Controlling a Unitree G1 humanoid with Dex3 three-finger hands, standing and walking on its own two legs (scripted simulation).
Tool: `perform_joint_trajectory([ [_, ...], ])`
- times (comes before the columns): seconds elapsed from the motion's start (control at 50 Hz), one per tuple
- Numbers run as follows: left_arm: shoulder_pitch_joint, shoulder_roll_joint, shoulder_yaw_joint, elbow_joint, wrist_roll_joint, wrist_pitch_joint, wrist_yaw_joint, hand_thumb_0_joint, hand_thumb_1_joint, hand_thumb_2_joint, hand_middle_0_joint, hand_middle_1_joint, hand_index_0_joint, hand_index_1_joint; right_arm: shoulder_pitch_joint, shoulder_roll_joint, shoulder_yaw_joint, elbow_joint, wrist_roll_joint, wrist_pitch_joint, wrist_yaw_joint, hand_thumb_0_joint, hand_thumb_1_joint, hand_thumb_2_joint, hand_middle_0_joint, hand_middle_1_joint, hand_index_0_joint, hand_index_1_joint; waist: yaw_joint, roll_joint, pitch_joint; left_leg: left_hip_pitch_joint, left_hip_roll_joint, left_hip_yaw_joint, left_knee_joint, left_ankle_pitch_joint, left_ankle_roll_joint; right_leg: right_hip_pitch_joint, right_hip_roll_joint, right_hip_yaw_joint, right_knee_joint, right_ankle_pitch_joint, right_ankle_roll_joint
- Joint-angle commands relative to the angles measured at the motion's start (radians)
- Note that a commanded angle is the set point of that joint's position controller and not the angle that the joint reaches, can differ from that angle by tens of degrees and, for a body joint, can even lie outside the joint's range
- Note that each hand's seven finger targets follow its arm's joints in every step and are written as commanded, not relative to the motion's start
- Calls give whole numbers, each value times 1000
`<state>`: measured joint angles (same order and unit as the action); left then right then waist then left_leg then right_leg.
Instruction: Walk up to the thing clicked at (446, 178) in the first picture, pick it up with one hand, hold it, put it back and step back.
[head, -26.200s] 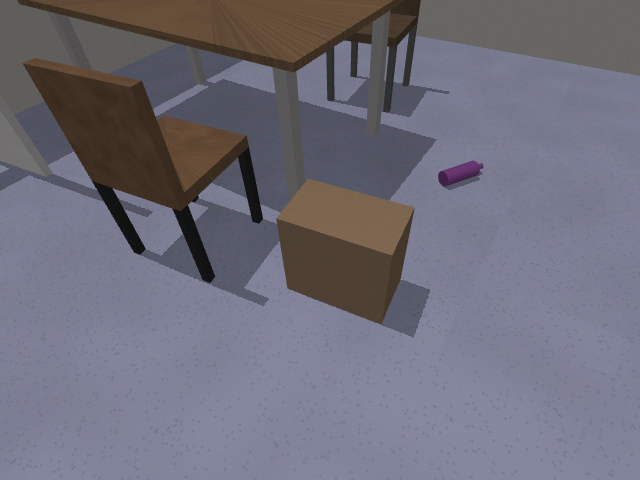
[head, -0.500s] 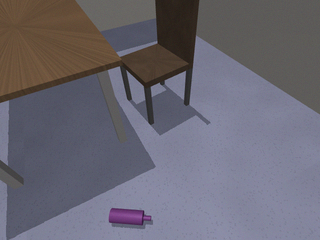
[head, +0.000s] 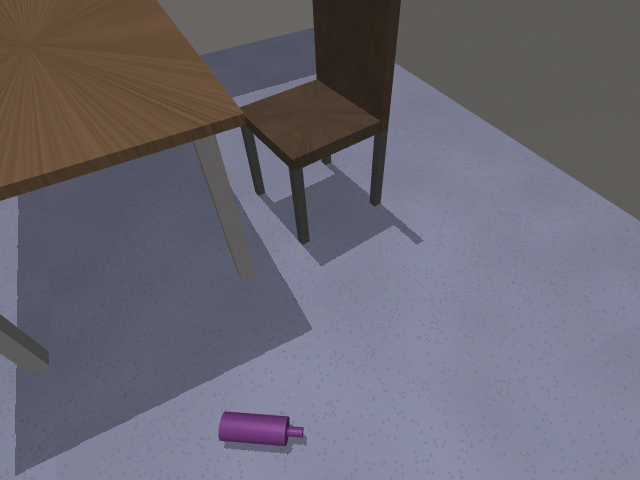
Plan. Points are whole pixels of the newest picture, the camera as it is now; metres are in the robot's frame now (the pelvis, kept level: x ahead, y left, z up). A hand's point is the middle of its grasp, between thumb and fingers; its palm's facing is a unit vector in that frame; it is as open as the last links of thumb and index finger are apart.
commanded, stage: rise first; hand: left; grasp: from above
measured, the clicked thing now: (262, 429) +0.40 +0.24 -0.74
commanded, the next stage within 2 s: none
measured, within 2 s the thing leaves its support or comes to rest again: neither
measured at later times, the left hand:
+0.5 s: hand out of the picture +0.12 +0.27 -0.22, palm faces -0.15 -0.89 -0.42, open 13.5 cm
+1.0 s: hand out of the picture +0.19 +0.29 -0.38, palm faces -0.43 -0.59 -0.68, open 14.1 cm
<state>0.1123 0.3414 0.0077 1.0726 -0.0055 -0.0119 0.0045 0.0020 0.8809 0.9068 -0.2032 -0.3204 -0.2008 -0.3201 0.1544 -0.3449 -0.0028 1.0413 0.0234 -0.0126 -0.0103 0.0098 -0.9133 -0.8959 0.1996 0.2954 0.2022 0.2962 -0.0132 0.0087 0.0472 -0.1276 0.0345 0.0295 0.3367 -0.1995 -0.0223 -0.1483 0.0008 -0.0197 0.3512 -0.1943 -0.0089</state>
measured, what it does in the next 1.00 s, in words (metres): lowers itself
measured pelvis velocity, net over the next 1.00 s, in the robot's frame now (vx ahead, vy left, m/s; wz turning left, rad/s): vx -0.05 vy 0.01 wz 0.01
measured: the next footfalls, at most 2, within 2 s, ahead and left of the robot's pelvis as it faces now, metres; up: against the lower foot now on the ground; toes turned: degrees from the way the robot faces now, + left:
none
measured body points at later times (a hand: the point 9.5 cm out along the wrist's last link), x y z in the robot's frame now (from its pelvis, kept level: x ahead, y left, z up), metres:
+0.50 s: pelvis -0.01 +0.01 -0.07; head +0.07 +0.02 +0.37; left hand +0.13 +0.31 -0.19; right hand +0.13 -0.25 -0.17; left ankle -0.01 +0.13 -0.75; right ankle +0.00 -0.11 -0.75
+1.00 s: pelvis -0.05 +0.01 -0.23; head +0.12 +0.03 +0.19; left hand +0.21 +0.32 -0.33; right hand +0.16 -0.25 -0.33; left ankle -0.01 +0.13 -0.75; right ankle +0.00 -0.11 -0.75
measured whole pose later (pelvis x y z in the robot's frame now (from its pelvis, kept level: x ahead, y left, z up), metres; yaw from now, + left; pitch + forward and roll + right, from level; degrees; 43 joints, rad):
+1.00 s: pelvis -0.05 +0.01 -0.23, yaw +1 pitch +32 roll -2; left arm -0.06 0.43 0.11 0.64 0.61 -0.09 0.06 -0.01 -0.55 0.98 -0.10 -1.07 -0.10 -1.07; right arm 0.08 -0.29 -0.05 0.59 0.01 -0.17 0.03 0.01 -0.91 -0.90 0.20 0.30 0.20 0.30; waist -0.04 0.00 -0.19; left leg -1.56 0.02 -0.02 1.70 -0.69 0.00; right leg -1.55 -0.04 -0.03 1.68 -0.68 0.01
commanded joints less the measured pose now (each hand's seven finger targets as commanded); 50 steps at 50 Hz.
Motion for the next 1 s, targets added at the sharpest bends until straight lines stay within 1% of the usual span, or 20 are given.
perform_joint_trajectory([
  [0.0, -204, 208, 133, -41, 8, -40, 16, 0, 515, 954, -160, -694, -145, -700, 31, -106, -29, -211, 31, -47, -31, 0, -910, -905, 199, 300, 199, 300, -14, -30, -21, -152, -43, 32, 70, 9, 44, -128, -8, 0, 17, 12, -4],
  [0.02, -252, 212, 128, -60, 33, -40, 2, 0, 435, 933, -121, -774, -129, -780, 46, -104, -44, -230, 20, -49, -34, 0, -902, -901, 199, 300, 199, 300, -17, -57, -89, -159, -45, 27, 103, 32, 47, -136, -7, 2, 47, 33, -4],
  [0.04, -289, 272, 164, -108, 58, -53, -7, 0, 355, 956, -110, -854, -116, -847, 64, -105, -58, -244, 15, -55, -39, 0, -903, -902, 199, 300, 200, 300, -12, -37, -177, -157, -45, 23, 136, 65, 47, -125, -13, 9, 93, 88, 0],
  [0.08, -107, 233, 175, -11, 123, -33, -39, 0, 195, 963, -48, -1014, -87, -996, 95, -96, -76, -281, -1, -63, -30, 0, -962, -916, 199, 300, 200, 300, 3, -40, -265, -225, -56, 12, 222, 136, 43, -118, -17, 3, 185, 168, -1],
  [0.12, -44, 238, 204, -77, 158, -23, -46, 0, 35, 985, -45, -1072, -76, -1040, 102, -89, -89, -333, 0, -62, -24, 0, -958, -915, 200, 300, 200, 300, 52, -7, -334, -238, -67, 14, 250, 179, 35, -95, -16, 3, 221, 201, -6],
  [0.16, -68, 217, 200, -162, 171, 1, -28, 0, -125, 957, -44, -1115, -82, -1073, 85, -82, -91, -377, 0, -60, -23, 0, -946, -911, 200, 300, 200, 300, 51, 42, -341, -255, -65, 12, 269, 168, 27, -145, -8, 2, 243, 173, -10],
  [0.2, -79, 160, 159, -176, 190, 42, -15, 0, -285, 955, -60, -1116, -90, -1083, 76, -77, -88, -418, 7, -58, -20, 0, -938, -910, 200, 300, 200, 300, 20, 7, -281, -291, -59, 5, 289, 130, 28, -210, -4, -6, 252, 130, -8],
  [0.24, -101, 190, 179, -232, 199, 69, -2, 0, -403, 967, -73, -1103, -91, -1083, 52, -80, -91, -455, 8, -65, -16, 0, -941, -912, 200, 300, 200, 300, 16, 3, -248, -338, -51, -3, 323, 72, 25, -277, 2, -14, 282, 49, -10],
  [0.28, -73, 153, 158, -262, 205, 86, 0, 0, -500, 963, -77, -1093, -89, -1080, 61, -70, -92, -475, 6, -75, -15, 0, -911, -905, 200, 300, 200, 300, 2, -16, -248, -373, -44, -9, 357, 29, 28, -330, 6, -18, 312, 1, -10],
  [0.38, -79, 156, 172, -423, 228, 66, -3, 0, -559, 979, -77, -1075, -78, -1073, 71, -59, -102, -513, -6, -112, -13, 0, -903, -903, 201, 300, 200, 300, -10, 7, -314, -476, -34, -22, 500, -6, 28, -478, 4, -16, 466, -35, -8],
  [0.5, 77, 170, 189, -619, 305, 70, 13, 0, -591, 1003, -79, -1067, -71, -1074, 66, -50, -103, -569, -11, -136, -19, 0, -905, -902, 201, 300, 200, 300, -2, 73, -422, -521, -26, -34, 603, 20, 22, -566, 2, -12, 589, -28, -13],
  [0.58, 157, 135, 173, -701, 314, 112, 26, 0, -609, 996, -91, -1065, -85, -1070, 56, -47, -104, -591, -8, -142, -19, 0, -932, -909, 201, 300, 200, 300, -4, 54, -435, -567, -21, -50, 650, 39, 24, -613, 4, -16, 634, -25, -11],
  [0.64, 68, 152, 156, -715, 334, 122, 28, 0, -597, 969, -92, -1071, -94, -1067, 46, -56, -101, -580, -12, -154, -19, 0, -945, -912, 201, 300, 200, 300, -34, 67, -417, -625, -8, -75, 709, 28, 22, -725, 3, -21, 705, -63, -12],
  [0.72, -21, 164, 156, -601, 409, 77, 32, 0, -583, 977, -83, -1053, -81, -1054, 21, -54, -94, -587, -21, -180, -12, 0, -921, -905, 201, 300, 200, 300, -47, 38, -386, -834, -20, -72, 848, -107, 28, -897, -1, -18, 840, -150, -13],
  [0.74, -47, 184, 172, -590, 428, 55, 34, 0, -577, 979, -76, -1052, -73, -1053, 8, -59, -96, -589, -24, -186, -7, 0, -907, -902, 201, 300, 200, 300, -39, 51, -402, -876, -24, -72, 880, -147, 27, -942, -3, -16, 877, -179, -13],
  [0.76, -68, 175, 150, -597, 450, 29, 34, 0, -567, 970, -81, -1057, -82, -1054, 7, -60, -98, -592, -22, -193, -2, 0, -905, -901, 201, 300, 200, 300, -41, 55, -450, -894, -30, -70, 911, -156, 26, -969, -4, -13, 910, -184, -13],
  [0.82, -136, 193, 115, -613, 513, -50, 39, 0, -540, 960, -89, -1074, -95, -1068, 7, -82, -106, -578, -18, -207, 11, 0, -895, -898, 201, 300, 200, 300, -38, 84, -588, -933, -33, -73, 1015, -104, 24, -1061, -4, -11, 1025, -152, -16],
  [0.86, -141, 259, 168, -570, 553, -90, 58, 0, -561, 988, -77, -1077, -76, -1078, 2, -95, -110, -565, -17, -207, 19, 0, -894, -899, 201, 300, 200, 300, -20, 98, -637, -980, -34, -79, 1090, -69, 25, -1129, -5, -11, 1103, -130, -16],
  [0.92, -200, 328, 201, -561, 628, -120, 97, 0, -592, 1002, -90, -1073, -85, -1078, -1, -107, -115, -544, -11, -195, 28, 0, -922, -907, 201, 300, 200, 300, 2, 119, -715, -1036, -36, -79, 1171, -30, 26, -1208, -5, -10, 1194, -103, -21],
  [0.98, -275, 343, 200, -502, 676, -122, 121, 0, -574, 981, -89, -1085, -95, -1078, 8, -111, -122, -511, -10, -178, 37, 0, -936, -911, 201, 300, 200, 300, -5, 102, -745, -1123, -40, -66, 1249, -25, 32, -1244, -5, -11, 1243, -83, -20],
])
